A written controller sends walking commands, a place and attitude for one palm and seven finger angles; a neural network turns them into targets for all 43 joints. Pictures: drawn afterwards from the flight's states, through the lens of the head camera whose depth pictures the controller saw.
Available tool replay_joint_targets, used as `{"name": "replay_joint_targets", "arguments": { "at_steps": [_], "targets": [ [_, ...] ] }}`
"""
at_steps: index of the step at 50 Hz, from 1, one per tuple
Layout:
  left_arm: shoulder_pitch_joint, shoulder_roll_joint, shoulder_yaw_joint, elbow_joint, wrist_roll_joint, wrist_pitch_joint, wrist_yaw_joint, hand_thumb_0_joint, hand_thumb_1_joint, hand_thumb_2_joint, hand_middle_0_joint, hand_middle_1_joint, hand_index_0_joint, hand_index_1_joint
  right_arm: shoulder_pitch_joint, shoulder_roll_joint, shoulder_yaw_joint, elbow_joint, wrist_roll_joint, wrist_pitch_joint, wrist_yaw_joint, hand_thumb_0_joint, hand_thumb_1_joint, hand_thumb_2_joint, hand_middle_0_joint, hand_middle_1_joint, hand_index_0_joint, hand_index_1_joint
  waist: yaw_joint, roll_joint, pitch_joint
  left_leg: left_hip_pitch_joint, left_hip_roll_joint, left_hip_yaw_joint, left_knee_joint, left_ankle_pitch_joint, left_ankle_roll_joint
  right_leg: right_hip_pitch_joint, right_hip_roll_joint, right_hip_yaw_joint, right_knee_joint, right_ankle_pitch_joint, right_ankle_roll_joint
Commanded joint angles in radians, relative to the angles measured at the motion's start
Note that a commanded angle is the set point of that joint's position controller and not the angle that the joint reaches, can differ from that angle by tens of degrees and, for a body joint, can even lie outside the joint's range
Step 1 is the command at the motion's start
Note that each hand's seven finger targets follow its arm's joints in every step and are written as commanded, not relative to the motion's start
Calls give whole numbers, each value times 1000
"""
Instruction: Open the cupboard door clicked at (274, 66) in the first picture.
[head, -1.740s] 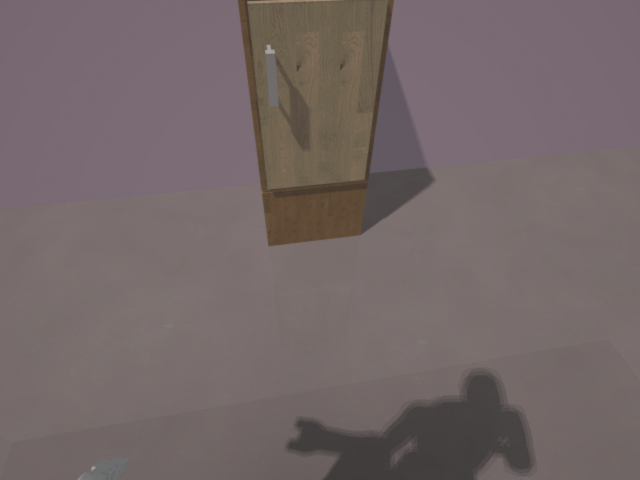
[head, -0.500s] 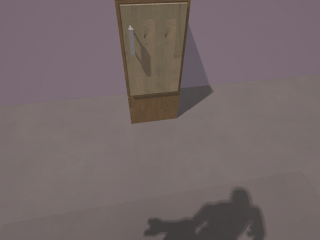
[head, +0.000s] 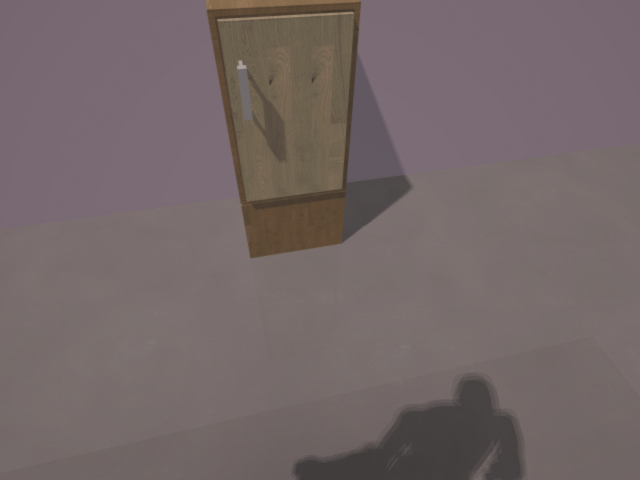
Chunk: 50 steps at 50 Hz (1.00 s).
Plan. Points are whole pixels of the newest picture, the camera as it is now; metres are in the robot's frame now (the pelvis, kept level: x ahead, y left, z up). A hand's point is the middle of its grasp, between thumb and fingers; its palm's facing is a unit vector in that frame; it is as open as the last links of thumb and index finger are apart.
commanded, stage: walk to a spot facing it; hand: left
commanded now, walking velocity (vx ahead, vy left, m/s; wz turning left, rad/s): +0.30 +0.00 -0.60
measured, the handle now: (244, 90) +1.06 +0.30 -0.02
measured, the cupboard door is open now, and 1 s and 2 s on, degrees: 0 0 0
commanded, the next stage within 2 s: turn to face it in 1.24 s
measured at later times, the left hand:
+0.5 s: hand out of the picture +0.12 +0.14 -0.16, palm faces -0.14 -0.97 -0.20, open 7.4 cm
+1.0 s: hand (284, 281) +0.52 +0.12 -0.16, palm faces -0.49 -0.84 -0.23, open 7.4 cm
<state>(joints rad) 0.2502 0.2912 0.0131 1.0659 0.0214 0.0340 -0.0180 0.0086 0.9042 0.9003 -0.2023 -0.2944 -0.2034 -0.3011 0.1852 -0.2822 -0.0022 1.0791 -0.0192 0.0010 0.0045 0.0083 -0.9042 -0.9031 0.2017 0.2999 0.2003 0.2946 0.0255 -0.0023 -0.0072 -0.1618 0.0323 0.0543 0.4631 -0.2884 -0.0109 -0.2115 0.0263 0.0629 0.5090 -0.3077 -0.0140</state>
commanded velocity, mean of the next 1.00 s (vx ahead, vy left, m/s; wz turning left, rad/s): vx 0.19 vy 0.00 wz -0.57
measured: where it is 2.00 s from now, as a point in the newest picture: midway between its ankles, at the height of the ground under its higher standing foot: (351, 461)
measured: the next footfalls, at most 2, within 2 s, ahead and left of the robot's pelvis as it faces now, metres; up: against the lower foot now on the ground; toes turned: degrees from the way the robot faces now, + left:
left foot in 0.66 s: +0.41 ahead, +0.05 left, +0.00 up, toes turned -15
right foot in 1.18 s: +0.32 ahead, -0.17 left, +0.00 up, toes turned -49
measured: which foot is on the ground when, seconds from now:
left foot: down 0.00-0.16, up 0.18-0.64, down 0.66-1.00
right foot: down 0.00-0.66, up 0.68-1.00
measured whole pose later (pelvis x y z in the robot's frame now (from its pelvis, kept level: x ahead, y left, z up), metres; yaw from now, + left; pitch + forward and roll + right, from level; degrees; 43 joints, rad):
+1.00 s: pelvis +0.32 -0.01 +0.00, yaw -34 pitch -1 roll +0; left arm 0.17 0.24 0.11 0.90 0.03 0.06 -0.03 0.01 0.91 0.90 -0.20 -0.29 -0.20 -0.30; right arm 0.30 -0.20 -0.05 1.00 -0.02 -0.03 -0.02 0.01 -0.92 -0.90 0.20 0.30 0.20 0.29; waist 0.00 -0.03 0.06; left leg -0.18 0.09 0.33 0.47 -0.26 0.05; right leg -0.59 -0.09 -0.06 1.09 -0.25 0.05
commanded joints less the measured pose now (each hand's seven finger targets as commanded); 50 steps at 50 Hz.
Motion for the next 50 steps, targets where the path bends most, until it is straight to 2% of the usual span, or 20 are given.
{"name": "replay_joint_targets", "arguments": {
  "at_steps": [1,4,6,7,8,9,10,13,16,23,27,29,31,32,33,34,35,36,40,50],
  "targets": [
    [-26,74,36,-117,1,-29,-12,0,900,900,-200,-300,-200,-300,71,-223,-73,-66,2,-26,-21,0,-900,-900,200,300,200,300,-46,173,116,52,304,-284,-245,-316,155,-295,1,-72,217,-128,-4],
    [-49,43,46,-153,0,-43,-22,0,900,900,-200,-300,-200,-300,92,-188,-80,-71,-2,-43,-22,0,-900,-900,200,300,200,300,-48,150,99,106,338,-197,-177,-21,178,-316,-65,-86,243,-189,5],
    [83,20,54,-114,2,-52,-26,0,900,900,-200,-300,-200,-300,40,-164,-77,-80,-4,-43,-22,0,-900,-900,200,300,200,300,23,122,61,-18,267,-35,10,64,107,-68,-49,-139,83,-65,-5],
    [223,51,65,-67,5,-62,-21,0,900,900,-200,-300,-200,-300,19,-132,-71,-92,0,-43,-17,0,-900,-900,200,300,200,300,86,-21,10,-144,186,61,256,38,54,136,-46,-94,-56,22,-24],
    [354,189,94,-33,13,-79,1,0,900,900,-200,-300,-200,-300,-16,-43,-51,-149,11,-46,-8,0,-900,-900,200,300,200,300,126,-420,-15,-491,38,155,601,-244,-17,323,-322,400,-227,38,-124],
    [413,192,92,-24,-8,-79,21,0,900,900,-200,-300,-200,-300,-113,-60,-49,-198,1,-55,-7,0,-900,-900,200,300,200,300,140,-305,13,-596,21,27,722,-303,-12,324,-396,583,-280,195,-190],
    [355,163,86,-39,-11,-84,27,0,900,900,-200,-300,-200,-300,-93,-73,-58,-187,5,-60,-8,0,-900,-900,200,300,200,300,99,-202,33,-592,72,-38,739,-197,-1,298,-374,496,-257,175,-216],
    [238,72,66,-74,-4,-94,28,0,900,900,-200,-300,-200,-300,-91,-39,-63,-160,-4,-56,0,0,-900,-900,200,300,200,300,37,-34,99,-543,106,-45,734,-53,-19,135,-308,388,-274,174,-214],
    [228,59,65,-73,1,-107,28,0,900,900,-200,-300,-200,-300,-43,-4,-65,-153,-4,-39,6,0,-900,-900,200,300,200,300,-5,-30,72,-522,100,-25,676,25,-46,112,-257,263,-280,264,-192],
    [280,34,64,-43,6,-115,39,0,900,900,-200,-300,-200,-300,-172,26,-65,-232,1,-44,20,0,-900,-900,200,300,200,300,30,-106,85,-581,84,-1,491,113,-56,198,-217,219,-261,417,-175],
    [269,39,68,-52,8,-107,46,0,900,900,-200,-300,-200,-300,-232,44,-58,-271,7,-55,20,0,-900,-900,200,300,200,300,40,-130,106,-440,42,23,292,92,-34,162,-200,228,-213,575,-151],
    [224,67,79,-66,9,-103,46,0,900,900,-200,-300,-200,-300,-156,26,-64,-258,10,-63,12,0,-900,-900,200,300,200,300,3,-153,68,-273,9,41,191,55,-17,133,-194,220,-130,670,-141],
    [186,64,89,-84,-2,-104,44,0,900,900,-200,-300,-200,-300,100,-35,-79,-183,4,-71,-15,0,-900,-900,200,300,200,300,-108,-102,-55,116,3,27,39,171,7,-1,-119,177,129,684,-91],
    [212,20,89,-97,-17,-102,35,0,900,900,-200,-300,-200,-300,240,-142,-102,-149,-7,-76,-29,0,-900,-900,200,300,200,300,-149,71,-182,373,215,-175,33,256,56,-167,-16,92,385,373,-48],
    [254,-33,80,-108,-26,-99,23,0,900,900,-200,-300,-200,-300,318,-228,-115,-134,-4,-72,-28,0,-900,-900,200,300,200,300,-132,325,-275,461,497,-501,-43,401,158,-339,67,-9,724,-281,-3],
    [208,-9,83,-119,-18,-93,26,0,900,900,-200,-300,-200,-300,265,-185,-98,-151,3,-60,-27,0,-900,-900,200,300,200,300,-116,204,-203,310,525,-532,-122,361,208,-359,10,30,848,-286,-9],
    [174,-11,84,-123,-12,-84,23,0,900,900,-200,-300,-200,-300,169,-121,-85,-169,2,-63,-26,0,-900,-900,200,300,200,300,-71,125,-82,168,480,-409,-162,272,192,-384,-34,7,877,-209,2],
    [138,-27,86,-129,-2,-75,13,0,900,900,-200,-300,-200,-300,100,-71,-71,-185,2,-71,-28,0,-900,-900,200,300,200,300,-48,154,0,39,435,-318,-182,245,166,-392,-68,-15,885,-148,14],
    [161,-61,87,-129,5,-16,-12,0,900,900,-200,-300,-200,-300,41,1,-51,-172,0,-77,-33,0,-900,-900,200,300,200,300,22,169,23,-129,311,5,-174,380,115,-293,-105,-72,787,-27,37],
    [-89,-57,81,-231,7,22,-14,0,900,900,-200,-300,-200,-300,126,-56,-78,-146,-7,-49,-31,0,-900,-900,200,300,200,300,-39,92,41,18,361,118,-164,364,152,-354,-146,-119,435,38,69]
  ]
}}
